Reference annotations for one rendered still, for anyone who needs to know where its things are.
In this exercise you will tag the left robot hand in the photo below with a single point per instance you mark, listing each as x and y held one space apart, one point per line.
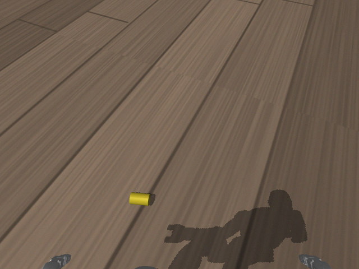
57 262

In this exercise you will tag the right robot hand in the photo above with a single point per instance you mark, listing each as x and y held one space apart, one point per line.
313 262

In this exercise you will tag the can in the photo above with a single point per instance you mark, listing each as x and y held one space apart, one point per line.
139 198

